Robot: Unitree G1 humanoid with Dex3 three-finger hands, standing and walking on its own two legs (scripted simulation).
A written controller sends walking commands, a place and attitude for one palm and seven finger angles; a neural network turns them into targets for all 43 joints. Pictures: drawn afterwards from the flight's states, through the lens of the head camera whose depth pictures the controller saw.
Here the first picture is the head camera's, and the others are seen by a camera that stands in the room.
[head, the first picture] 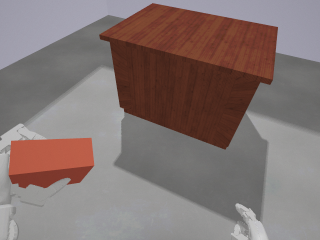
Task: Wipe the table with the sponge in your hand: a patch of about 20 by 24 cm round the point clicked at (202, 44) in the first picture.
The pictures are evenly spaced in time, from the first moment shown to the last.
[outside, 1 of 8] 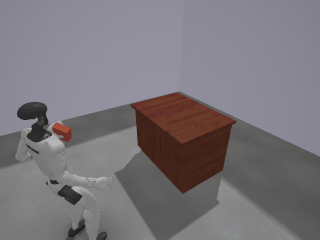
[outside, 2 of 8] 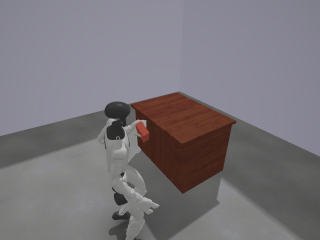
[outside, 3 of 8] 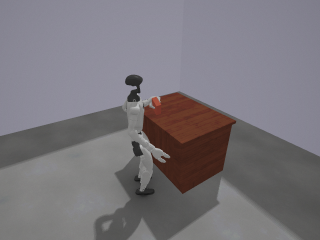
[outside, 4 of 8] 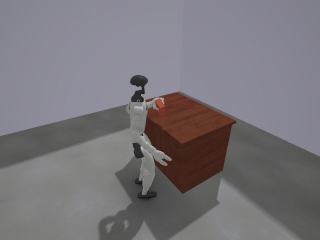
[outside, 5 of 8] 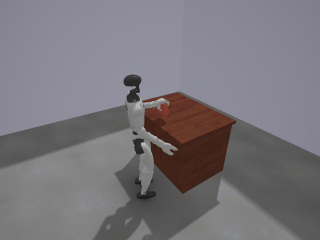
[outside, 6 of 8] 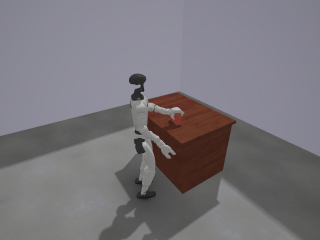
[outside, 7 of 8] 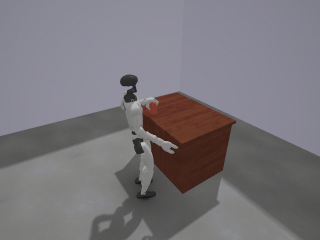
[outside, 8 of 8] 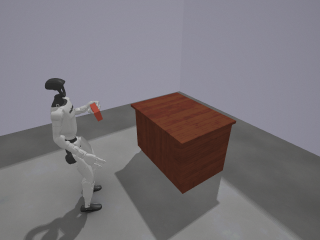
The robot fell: no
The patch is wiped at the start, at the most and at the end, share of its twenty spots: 0.00 1.00 1.00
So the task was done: yes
